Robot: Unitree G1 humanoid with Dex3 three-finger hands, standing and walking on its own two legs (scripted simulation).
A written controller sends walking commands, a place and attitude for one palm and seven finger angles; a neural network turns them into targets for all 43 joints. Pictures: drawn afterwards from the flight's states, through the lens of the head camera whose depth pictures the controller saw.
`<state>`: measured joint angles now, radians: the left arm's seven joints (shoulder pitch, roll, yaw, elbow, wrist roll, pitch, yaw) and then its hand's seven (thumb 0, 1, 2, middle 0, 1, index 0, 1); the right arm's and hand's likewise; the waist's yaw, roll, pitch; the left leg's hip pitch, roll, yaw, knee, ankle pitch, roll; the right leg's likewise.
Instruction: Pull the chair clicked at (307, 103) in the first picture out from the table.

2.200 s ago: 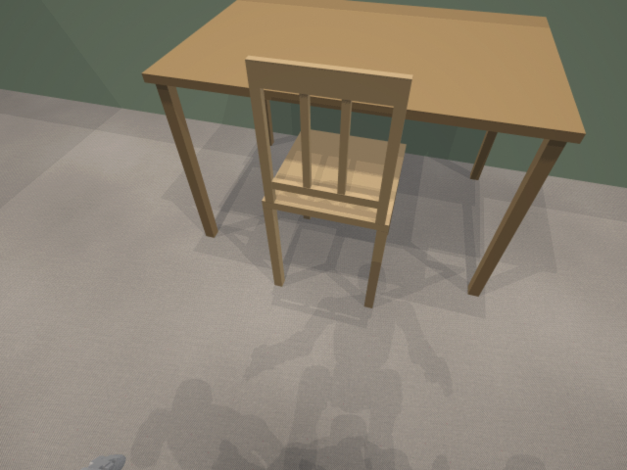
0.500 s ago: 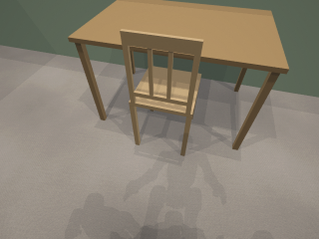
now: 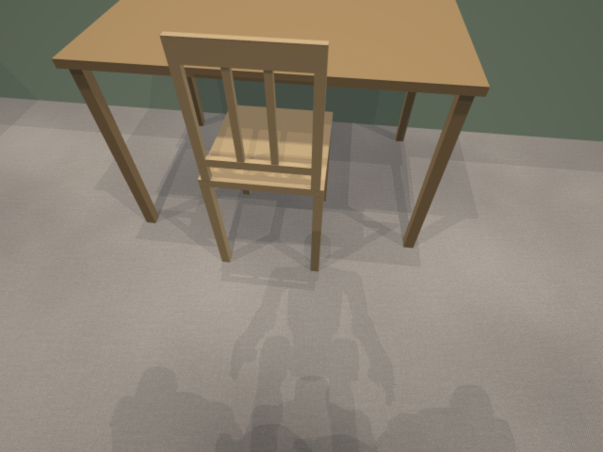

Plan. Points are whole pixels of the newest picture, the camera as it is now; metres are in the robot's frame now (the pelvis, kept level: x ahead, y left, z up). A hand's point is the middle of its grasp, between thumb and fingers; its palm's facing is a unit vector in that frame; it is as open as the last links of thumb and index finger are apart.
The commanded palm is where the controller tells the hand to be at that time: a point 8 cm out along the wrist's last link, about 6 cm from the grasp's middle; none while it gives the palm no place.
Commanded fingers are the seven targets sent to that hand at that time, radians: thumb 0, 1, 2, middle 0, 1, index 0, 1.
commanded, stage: take the last steps up to it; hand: left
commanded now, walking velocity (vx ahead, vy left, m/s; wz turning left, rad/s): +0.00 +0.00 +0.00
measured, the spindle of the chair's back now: (234, 118) +0.88 +0.21 -0.08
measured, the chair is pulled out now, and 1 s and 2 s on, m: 0.00 0.00 0.00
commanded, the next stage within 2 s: come to a stop and stand still in 1.28 s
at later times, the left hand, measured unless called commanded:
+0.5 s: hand out of the picture +0.05 +0.25 -0.17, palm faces +0.01 -0.98 -0.19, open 7.4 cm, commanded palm none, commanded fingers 0.00 0.90 0.90 -0.20 -0.30 -0.20 -0.30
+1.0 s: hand (213, 325) +0.35 +0.18 -0.15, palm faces -0.01 -0.99 -0.16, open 7.3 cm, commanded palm none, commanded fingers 0.00 0.90 0.90 -0.20 -0.30 -0.20 -0.30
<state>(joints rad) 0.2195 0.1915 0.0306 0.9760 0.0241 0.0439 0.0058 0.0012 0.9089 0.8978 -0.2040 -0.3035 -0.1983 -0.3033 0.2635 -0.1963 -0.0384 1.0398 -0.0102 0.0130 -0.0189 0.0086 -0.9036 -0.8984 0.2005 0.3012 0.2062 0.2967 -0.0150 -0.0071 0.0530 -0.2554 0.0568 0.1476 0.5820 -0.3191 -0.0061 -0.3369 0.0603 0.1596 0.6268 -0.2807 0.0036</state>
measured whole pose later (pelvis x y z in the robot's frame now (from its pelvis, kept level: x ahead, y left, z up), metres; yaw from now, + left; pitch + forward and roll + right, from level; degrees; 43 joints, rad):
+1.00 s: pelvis +0.22 +0.02 +0.00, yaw -2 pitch -2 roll -1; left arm 0.14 0.12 0.07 0.99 0.01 -0.08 0.02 -0.02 0.93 0.90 -0.20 -0.30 -0.20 -0.30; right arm 0.42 -0.12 -0.04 1.16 -0.02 -0.02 -0.01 0.01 -0.91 -0.90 0.20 0.30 0.20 0.30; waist -0.06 0.03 0.07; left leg -0.44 0.10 0.06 1.17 -0.36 0.02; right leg -0.29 -0.02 -0.17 0.52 -0.21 -0.05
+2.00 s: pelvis +0.37 +0.09 +0.01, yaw -2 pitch -1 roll -1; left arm 0.16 0.18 0.07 1.04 0.02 0.06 0.04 0.00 0.91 0.90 -0.20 -0.30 -0.20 -0.30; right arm 0.23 -0.13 -0.04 1.05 -0.02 0.01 -0.04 0.01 -0.91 -0.90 0.20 0.30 0.20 0.30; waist 0.00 -0.04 0.06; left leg -0.20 -0.01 0.09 0.51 -0.29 0.06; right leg -0.39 -0.03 0.02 0.82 -0.39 0.01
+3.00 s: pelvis +0.32 +0.09 +0.01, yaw -1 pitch -2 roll -1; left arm 0.34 0.11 -0.01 1.09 0.02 -0.03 0.05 0.00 0.91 0.90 -0.20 -0.30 -0.20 -0.30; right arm 0.30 -0.15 0.00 1.08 -0.01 -0.01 -0.02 0.02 -0.93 -0.90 0.20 0.30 0.20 0.30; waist -0.01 0.01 0.01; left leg -0.28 0.01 0.07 0.54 -0.23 0.04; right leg -0.18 0.00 -0.05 0.51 -0.30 0.00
